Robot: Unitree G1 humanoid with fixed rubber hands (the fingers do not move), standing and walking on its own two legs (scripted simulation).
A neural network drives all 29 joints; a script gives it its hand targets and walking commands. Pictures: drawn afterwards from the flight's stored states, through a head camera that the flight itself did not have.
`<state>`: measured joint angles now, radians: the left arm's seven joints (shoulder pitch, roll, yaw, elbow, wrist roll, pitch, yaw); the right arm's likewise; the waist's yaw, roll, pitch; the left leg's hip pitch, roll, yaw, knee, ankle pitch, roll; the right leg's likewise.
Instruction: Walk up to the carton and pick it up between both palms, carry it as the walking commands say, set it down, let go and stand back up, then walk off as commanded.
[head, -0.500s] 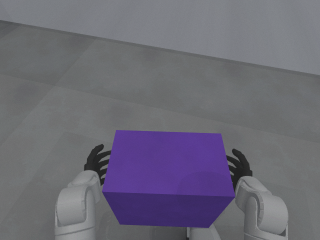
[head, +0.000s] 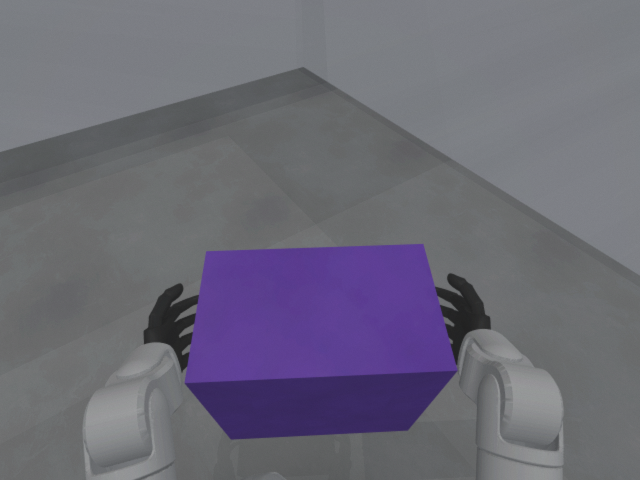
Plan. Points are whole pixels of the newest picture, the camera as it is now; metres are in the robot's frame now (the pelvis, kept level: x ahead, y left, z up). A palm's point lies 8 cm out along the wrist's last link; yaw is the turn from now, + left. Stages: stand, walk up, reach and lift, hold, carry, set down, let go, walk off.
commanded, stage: carry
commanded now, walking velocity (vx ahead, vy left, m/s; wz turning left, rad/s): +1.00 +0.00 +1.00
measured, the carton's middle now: (318, 350) +0.27 +0.03 +0.02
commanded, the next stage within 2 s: none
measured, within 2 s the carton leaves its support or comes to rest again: neither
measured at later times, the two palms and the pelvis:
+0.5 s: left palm (191, 160) +0.58 +0.27 +0.09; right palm (354, 113) +0.77 -0.01 +0.09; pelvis +0.45 +0.00 +0.03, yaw +33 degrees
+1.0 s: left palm (111, 99) +0.84 +0.55 +0.06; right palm (238, 59) +1.07 +0.31 +0.07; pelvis +0.78 +0.25 +0.03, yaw +52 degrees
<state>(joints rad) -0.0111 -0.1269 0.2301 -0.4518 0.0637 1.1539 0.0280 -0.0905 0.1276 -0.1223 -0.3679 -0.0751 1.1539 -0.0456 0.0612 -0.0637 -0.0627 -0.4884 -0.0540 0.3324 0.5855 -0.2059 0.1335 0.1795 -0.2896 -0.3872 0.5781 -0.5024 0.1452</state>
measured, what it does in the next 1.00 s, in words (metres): walks ahead, turning left: left foot, then right foot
